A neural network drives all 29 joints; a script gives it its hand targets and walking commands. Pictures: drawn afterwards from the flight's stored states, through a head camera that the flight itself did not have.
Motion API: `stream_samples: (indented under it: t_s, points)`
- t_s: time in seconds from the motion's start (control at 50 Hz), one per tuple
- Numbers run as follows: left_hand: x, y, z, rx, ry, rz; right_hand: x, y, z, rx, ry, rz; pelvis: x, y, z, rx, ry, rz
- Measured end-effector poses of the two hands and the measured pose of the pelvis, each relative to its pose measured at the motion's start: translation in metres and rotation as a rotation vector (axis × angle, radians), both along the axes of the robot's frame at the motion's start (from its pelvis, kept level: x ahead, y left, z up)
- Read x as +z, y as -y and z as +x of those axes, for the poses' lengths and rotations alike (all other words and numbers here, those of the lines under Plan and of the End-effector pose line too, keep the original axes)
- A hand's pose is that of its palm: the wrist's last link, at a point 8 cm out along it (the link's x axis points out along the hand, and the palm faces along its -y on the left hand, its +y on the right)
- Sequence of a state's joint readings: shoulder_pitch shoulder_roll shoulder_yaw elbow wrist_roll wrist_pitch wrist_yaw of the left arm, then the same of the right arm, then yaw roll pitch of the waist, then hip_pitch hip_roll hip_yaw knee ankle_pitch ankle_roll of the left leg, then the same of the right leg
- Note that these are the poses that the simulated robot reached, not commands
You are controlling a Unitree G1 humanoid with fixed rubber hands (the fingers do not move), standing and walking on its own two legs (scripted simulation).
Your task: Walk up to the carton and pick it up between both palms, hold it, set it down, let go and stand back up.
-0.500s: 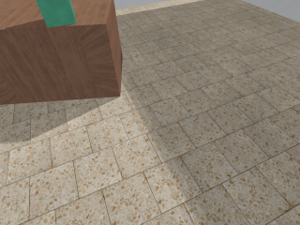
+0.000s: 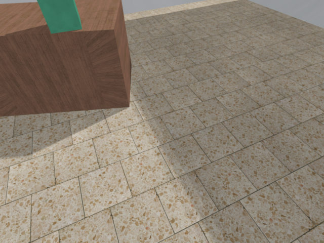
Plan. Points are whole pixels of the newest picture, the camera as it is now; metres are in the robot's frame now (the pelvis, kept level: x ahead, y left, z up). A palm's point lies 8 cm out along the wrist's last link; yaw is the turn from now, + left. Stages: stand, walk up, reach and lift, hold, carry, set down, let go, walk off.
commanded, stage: stand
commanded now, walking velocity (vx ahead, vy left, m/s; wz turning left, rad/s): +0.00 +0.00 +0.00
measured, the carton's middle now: (59, 6) +1.51 +0.73 +0.07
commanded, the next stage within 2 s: walk up in 0.72 s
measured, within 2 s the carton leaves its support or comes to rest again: neither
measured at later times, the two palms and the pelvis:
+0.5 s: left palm out of the picture +0.08 +0.25 -0.11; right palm out of the picture +0.06 -0.26 -0.11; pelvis +0.00 +0.00 +0.00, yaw +0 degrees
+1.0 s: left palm out of the picture +0.08 +0.26 -0.11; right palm out of the picture +0.07 -0.26 -0.11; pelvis +0.02 +0.00 +0.00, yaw +1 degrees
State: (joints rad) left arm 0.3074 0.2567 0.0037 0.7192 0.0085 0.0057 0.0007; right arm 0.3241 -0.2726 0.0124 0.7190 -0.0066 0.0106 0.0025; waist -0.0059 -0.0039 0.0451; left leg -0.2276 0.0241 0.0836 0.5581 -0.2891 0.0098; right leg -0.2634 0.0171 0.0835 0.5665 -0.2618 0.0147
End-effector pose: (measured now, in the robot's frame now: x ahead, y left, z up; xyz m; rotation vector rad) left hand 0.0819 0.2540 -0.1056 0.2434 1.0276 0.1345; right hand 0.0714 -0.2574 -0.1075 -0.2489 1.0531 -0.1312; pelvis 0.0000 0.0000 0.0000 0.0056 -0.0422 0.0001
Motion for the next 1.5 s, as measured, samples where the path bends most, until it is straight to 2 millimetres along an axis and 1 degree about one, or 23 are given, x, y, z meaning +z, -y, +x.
stream_samples:
  t_s: [0.22, 0.5, 0.92, 0.96, 1.02, 1.06, 1.1, 1.16, 1.22, 1.26, 1.28, 1.3, 1.34, 1.36, 1.4, 1.46, 1.5]
  points:
    - [-0.003, 0.001, -0.004, 0.005, -0.022, -0.006, 0.000, 0.001, -0.006, -0.005, -0.022, -0.006, 0.001, 0.000, 0.000, -0.003, -0.005, 0.000]
    - [-0.004, 0.001, -0.006, 0.006, -0.041, -0.003, -0.001, 0.003, -0.008, -0.013, -0.038, -0.008, 0.001, 0.000, 0.003, -0.006, -0.011, 0.001]
    - [-0.004, 0.002, 0.004, 0.004, -0.035, 0.000, -0.001, 0.005, -0.004, -0.021, -0.043, -0.008, 0.002, 0.002, 0.009, -0.008, -0.009, 0.000]
    - [-0.002, 0.000, 0.004, -0.004, -0.025, 0.011, -0.001, 0.006, -0.004, 0.000, -0.049, -0.013, 0.001, 0.001, 0.011, 0.002, -0.013, -0.004]
    - [0.001, -0.015, -0.007, 0.019, -0.020, 0.046, -0.001, 0.007, 0.000, 0.041, -0.076, -0.026, 0.000, -0.007, 0.017, 0.026, -0.021, -0.007]
    - [0.003, -0.031, -0.021, 0.053, -0.045, 0.075, 0.000, 0.003, 0.010, 0.067, -0.085, -0.034, 0.001, -0.017, 0.022, 0.036, -0.022, -0.013]
    - [0.005, -0.049, -0.035, 0.089, -0.079, 0.098, 0.002, -0.005, 0.025, 0.087, -0.077, -0.034, 0.002, -0.029, 0.028, 0.047, -0.020, -0.016]
    - [0.004, -0.081, -0.048, 0.135, -0.121, 0.116, 0.006, -0.025, 0.053, 0.113, -0.047, -0.028, 0.001, -0.050, 0.040, 0.062, -0.017, -0.020]
    - [-0.005, -0.115, -0.047, 0.166, -0.149, 0.117, 0.009, -0.055, 0.084, 0.126, 0.002, -0.025, -0.005, -0.075, 0.056, 0.075, -0.013, -0.021]
    - [-0.018, -0.140, -0.036, 0.165, -0.161, 0.114, 0.007, -0.075, 0.101, 0.131, 0.048, -0.038, -0.015, -0.096, 0.069, 0.074, -0.012, -0.019]
    - [-0.027, -0.152, -0.027, 0.154, -0.165, 0.113, 0.002, -0.083, 0.106, 0.128, 0.071, -0.051, -0.023, -0.107, 0.075, 0.073, -0.010, -0.016]
    - [-0.035, -0.161, -0.016, 0.139, -0.169, 0.109, -0.003, -0.091, 0.107, 0.119, 0.083, -0.062, -0.030, -0.116, 0.080, 0.067, -0.004, -0.007]
    - [-0.041, -0.170, 0.013, 0.101, -0.159, 0.093, -0.011, -0.105, 0.099, 0.076, 0.066, -0.065, -0.034, -0.129, 0.090, 0.037, 0.006, 0.003]
    - [-0.039, -0.172, 0.032, 0.077, -0.140, 0.083, -0.013, -0.111, 0.093, 0.049, 0.042, -0.060, -0.032, -0.134, 0.095, 0.027, 0.010, 0.004]
    - [-0.030, -0.173, 0.075, 0.030, -0.077, 0.062, -0.013, -0.121, 0.079, 0.001, -0.017, -0.053, -0.025, -0.142, 0.107, 0.016, 0.015, 0.003]
    - [-0.009, -0.170, 0.137, -0.035, 0.034, 0.032, -0.010, -0.134, 0.062, -0.055, -0.098, -0.043, -0.013, -0.151, 0.127, 0.010, 0.018, 0.004]
    - [0.005, -0.167, 0.175, -0.063, 0.096, 0.016, -0.009, -0.141, 0.056, -0.085, -0.148, -0.033, -0.007, -0.158, 0.142, 0.014, 0.013, 0.002]
